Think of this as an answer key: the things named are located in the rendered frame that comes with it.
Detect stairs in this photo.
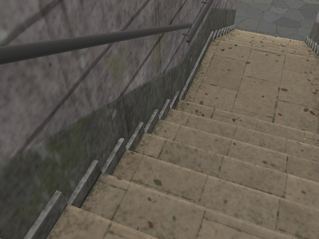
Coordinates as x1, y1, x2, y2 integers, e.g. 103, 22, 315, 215
46, 100, 319, 239
215, 29, 319, 59

